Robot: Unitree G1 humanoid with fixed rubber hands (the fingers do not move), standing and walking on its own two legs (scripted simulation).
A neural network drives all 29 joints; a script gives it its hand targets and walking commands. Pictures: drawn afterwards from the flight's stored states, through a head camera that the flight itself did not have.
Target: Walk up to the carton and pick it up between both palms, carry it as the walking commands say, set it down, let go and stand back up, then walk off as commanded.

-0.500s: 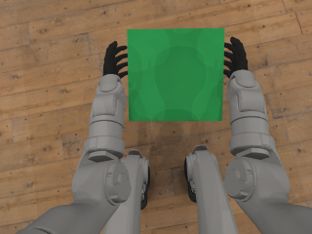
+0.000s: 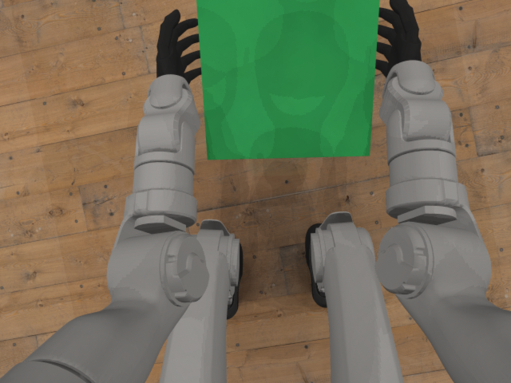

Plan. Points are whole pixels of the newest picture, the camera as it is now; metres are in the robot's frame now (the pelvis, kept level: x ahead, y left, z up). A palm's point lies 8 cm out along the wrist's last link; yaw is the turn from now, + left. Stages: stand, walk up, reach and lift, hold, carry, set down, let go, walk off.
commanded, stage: set down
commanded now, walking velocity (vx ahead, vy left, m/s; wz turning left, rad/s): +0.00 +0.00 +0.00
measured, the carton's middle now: (282, 84) +0.52 -0.04 -0.19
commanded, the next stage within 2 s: none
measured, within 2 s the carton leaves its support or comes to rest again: neither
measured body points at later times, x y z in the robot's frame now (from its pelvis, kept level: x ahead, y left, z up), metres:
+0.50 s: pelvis +0.00 +0.00 -0.06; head +0.35 -0.03 +0.23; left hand +0.55 +0.11 -0.20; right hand +0.54 -0.20 -0.20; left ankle +0.09 +0.12 -0.44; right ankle +0.11 -0.12 -0.44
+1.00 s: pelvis +0.00 +0.00 -0.09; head +0.36 -0.03 +0.17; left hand +0.56 +0.11 -0.25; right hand +0.55 -0.19 -0.24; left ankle +0.09 +0.12 -0.44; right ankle +0.11 -0.12 -0.44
